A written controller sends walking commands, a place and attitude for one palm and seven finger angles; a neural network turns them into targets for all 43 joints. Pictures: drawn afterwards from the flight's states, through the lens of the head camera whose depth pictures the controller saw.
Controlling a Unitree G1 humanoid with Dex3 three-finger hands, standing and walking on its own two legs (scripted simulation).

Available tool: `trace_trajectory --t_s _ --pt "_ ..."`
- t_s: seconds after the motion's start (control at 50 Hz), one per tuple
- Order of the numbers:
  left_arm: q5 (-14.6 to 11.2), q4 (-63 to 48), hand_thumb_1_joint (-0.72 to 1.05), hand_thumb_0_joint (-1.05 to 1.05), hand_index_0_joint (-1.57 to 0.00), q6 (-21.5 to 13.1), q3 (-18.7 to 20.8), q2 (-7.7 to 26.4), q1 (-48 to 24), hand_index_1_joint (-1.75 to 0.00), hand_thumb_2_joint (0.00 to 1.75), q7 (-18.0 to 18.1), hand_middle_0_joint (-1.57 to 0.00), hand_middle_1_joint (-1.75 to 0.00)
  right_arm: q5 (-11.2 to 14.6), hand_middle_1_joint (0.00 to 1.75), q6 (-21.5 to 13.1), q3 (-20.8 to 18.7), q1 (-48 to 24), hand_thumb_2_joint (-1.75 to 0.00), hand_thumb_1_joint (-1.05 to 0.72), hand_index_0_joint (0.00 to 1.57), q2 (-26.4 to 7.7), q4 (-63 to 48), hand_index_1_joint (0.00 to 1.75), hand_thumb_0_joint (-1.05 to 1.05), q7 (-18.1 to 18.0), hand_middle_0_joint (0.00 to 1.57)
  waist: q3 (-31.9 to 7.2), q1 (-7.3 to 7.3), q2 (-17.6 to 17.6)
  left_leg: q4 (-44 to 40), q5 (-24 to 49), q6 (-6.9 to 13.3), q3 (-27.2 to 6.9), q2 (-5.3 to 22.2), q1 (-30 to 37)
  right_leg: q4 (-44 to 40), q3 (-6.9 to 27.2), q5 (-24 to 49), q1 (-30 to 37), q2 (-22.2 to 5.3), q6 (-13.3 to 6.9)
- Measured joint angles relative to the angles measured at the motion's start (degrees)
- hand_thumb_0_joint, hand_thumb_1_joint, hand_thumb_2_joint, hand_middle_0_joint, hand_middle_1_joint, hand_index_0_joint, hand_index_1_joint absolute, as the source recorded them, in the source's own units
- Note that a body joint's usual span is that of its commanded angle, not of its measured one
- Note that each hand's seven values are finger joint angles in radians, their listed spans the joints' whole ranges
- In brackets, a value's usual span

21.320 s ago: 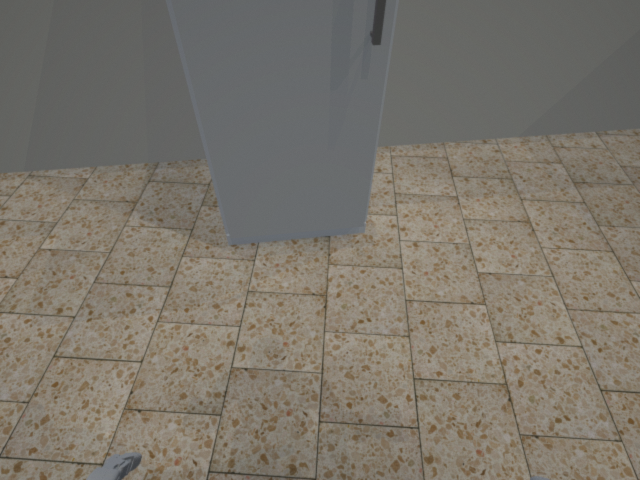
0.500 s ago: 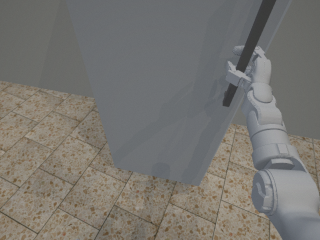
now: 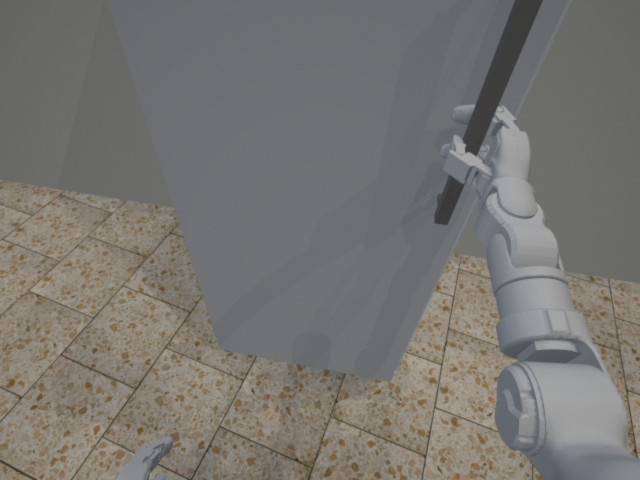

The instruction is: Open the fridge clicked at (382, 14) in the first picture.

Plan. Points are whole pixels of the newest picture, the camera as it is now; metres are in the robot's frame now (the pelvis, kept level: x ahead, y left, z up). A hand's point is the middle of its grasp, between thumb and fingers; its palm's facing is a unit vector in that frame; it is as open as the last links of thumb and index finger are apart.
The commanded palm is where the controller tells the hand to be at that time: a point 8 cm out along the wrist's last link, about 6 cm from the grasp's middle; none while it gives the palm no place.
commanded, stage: grip the handle and tug to test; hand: right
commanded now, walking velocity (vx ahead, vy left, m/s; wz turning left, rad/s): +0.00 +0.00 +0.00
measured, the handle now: (482, 104) +0.51 -0.15 +0.24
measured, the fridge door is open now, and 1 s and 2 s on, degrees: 0 8 24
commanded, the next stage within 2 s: pull the door a little, standing still in 0.28 s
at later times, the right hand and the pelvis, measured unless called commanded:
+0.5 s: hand (454, 161) +0.45 -0.11 +0.20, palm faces +0.10 +0.99 +0.02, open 5.8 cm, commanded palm +0.41 -0.16 +0.20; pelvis +0.04 +0.00 +0.00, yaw +2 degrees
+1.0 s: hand (451, 192) +0.39 -0.10 +0.20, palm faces +0.03 +1.00 -0.05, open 6.2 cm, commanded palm +0.36 -0.16 +0.19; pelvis +0.10 +0.00 +0.02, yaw +6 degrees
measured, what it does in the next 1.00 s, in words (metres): shifts its weight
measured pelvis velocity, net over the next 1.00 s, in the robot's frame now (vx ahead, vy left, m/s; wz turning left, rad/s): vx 0.10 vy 0.00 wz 0.11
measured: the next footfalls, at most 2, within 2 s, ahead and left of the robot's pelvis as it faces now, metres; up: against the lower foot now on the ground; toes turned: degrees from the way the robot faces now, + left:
left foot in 1.36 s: +0.27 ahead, +0.08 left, +0.00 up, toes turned +0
right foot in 1.72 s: +0.12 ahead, -0.04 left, +0.00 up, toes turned -16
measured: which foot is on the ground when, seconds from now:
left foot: down 0.00-1.00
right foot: down 0.00-1.00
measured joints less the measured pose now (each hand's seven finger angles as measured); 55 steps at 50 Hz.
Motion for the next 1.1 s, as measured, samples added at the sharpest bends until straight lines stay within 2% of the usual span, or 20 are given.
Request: trace_trajectory --t_s 0.26,0.42,0.56,0.66,0.72,0.78,0.84,0.9,0.98,1.0,1.04,1.1 --pt "-0.38 -0.81 0.9 0.01 -0.2 1.96 0.22 -0.23 0.41 -0.3 0.9 0.11 -0.2 -0.3 0.3 1.35 4.64 0.12 7.57 -0.8 -0.79 0.28 1.07 -12.02 1.37 0.01 -0.13 0.25 -0.51 -0.41 -0.39 -2.06 -0.09 -0.25 -1.37 -0.27 2.52 -2.0 -1.25 -0.42 3.0 -0.13 -0.06" --pt "-0.38 -2.23 0.9 0.01 -0.2 3.05 0.06 -0.37 -1.04 -0.3 0.9 0.15 -0.2 -0.3 0.5 1.34 8.29 0.03 14.86 -0.79 -0.79 0.27 1.87 -22.08 1.34 0.01 0.25 0.24 -1.46 -0.76 -0.31 -3.3 0.2 -0.26 -2.58 -0.17 4.48 -2.42 -1.88 0.27 4.97 0.14 0.05" --pt "-0.08 -2.27 0.9 0.01 -0.2 4.45 -0.28 0.06 -3.88 -0.3 0.9 0.95 -0.2 -0.3 0.76 1.34 11.15 0.89 13.98 -0.82 -0.75 0.32 2.43 -23.62 1.34 0.01 1.16 0.29 -1.23 -1.62 -0.37 -2.76 -1.7 -0.27 -1.39 -0.47 5.36 -2.29 -0.41 -2.15 5.71 -0.12 0.17" --pt "-0.03 -3.72 0.9 0.01 -0.2 5.27 -0.39 -0.46 -4.83 -0.3 0.9 0.77 -0.2 -0.3 0.91 1.31 12.29 0.13 17.12 -0.81 -0.76 0.32 3.0 -26.34 1.34 0.02 0.5 0.27 -1.38 -1.69 -0.49 -2.57 1.29 -0.12 -1.98 0.04 5.58 -1.45 -0.86 1.92 5.8 0.39 0.16" --pt "-0.23 -4.94 0.9 0.01 -0.2 5.43 -0.86 -0.75 -4.38 -0.3 0.9 0.4 -0.2 -0.3 1.09 1.31 12.42 -0.02 20.81 -0.81 -0.77 0.31 3.11 -29.59 1.34 0.01 0.4 0.26 -2.34 -2.08 -0.39 -3.01 1.66 0.21 -2.44 0.16 6.16 -2.2 -0.97 2.85 6.91 0.67 0.12" --pt "-0.27 -6.19 0.9 0.01 -0.2 5.55 -1.4 -0.83 -4.5 -0.3 0.9 -0.05 -0.2 -0.3 0.95 1.33 11.99 0.26 25.1 -0.8 -0.77 0.28 2.86 -35.61 1.31 0.01 0.46 0.27 -3.27 -2.5 -0.07 -3.68 -1.71 0.26 -3.02 -0.08 6.53 -3.11 -0.98 -0.34 7.83 0.63 0.24" --pt "-0.16 -6.69 0.9 0.01 -0.2 6.49 -1.24 -0.52 -5.5 -0.3 0.9 -0.6 -0.2 -0.3 1.0 1.34 12.02 0.43 30.17 -0.8 -0.77 0.26 3.14 -43.27 1.28 0.0 1.2 0.28 -3.19 -2.24 -1.23 -2.94 -3.07 -0.26 -2.96 -0.97 6.09 -2.74 -0.8 -3.23 7.78 -0.28 0.44" --pt "-0.19 -7.13 0.9 0.01 -0.2 8.2 -1.0 -0.47 -5.49 -0.3 0.9 -1.08 -0.2 -0.3 1.43 1.33 14.96 1.47 36.86 -0.79 -0.76 0.25 4.0 -52.29 1.29 0.01 2.12 0.27 -3.07 -2.45 -1.47 -1.91 -0.56 -0.32 -2.49 -0.65 6.01 -0.06 -0.83 -0.12 6.76 -0.12 0.04" --pt "-0.39 -7.57 0.9 0.01 -0.2 8.55 -1.37 -0.54 -4.75 -0.3 0.9 -1.78 -0.2 -0.3 2.19 1.3 18.34 4.51 48.38 -0.79 -0.75 0.26 4.49 -63.61 1.31 0.01 3.14 0.27 -3.9 -4.01 -1.49 -0.39 4.93 0.15 -1.6 -0.04 6.68 1.35 -0.81 6.65 7.78 0.32 -0.19" --pt "-0.15 -8.18 0.9 0.01 -0.2 8.25 -1.84 -0.53 -4.71 -0.3 0.9 -1.52 -0.2 -0.3 1.83 1.3 16.61 5.66 50.73 -0.79 -0.74 0.27 3.23 -65.12 1.32 0.02 3.54 0.27 -3.96 -4.03 -1.47 -0.16 5.66 0.0 -1.55 0.05 6.96 1.82 -0.52 7.66 7.88 0.42 -0.27" --pt "0.76 -9.49 0.9 0.01 -0.2 7.54 -2.44 -0.65 -4.98 -0.3 0.9 -0.67 -0.2 -0.3 0.82 1.31 9.7 7.9 53.93 -0.78 -0.69 0.29 -0.06 -65.37 1.33 0.03 4.45 0.3 -4.11 -3.21 -1.22 1.04 5.71 -0.44 -0.67 0.18 6.41 5.01 0.23 8.27 5.84 0.39 -0.71" --pt "1.37 -12.33 0.9 0.01 -0.2 6.79 -2.33 -0.37 -4.83 -0.3 0.9 0.26 -0.2 -0.3 -0.86 1.34 1.72 11.01 57.26 -0.77 -0.65 0.3 -1.85 -67.5 1.34 0.01 4.38 0.37 -2.95 -2.19 -0.1 3.85 3.83 -0.3 1.91 0.6 5.22 12.35 1.12 7.59 1.1 0.15 -0.96"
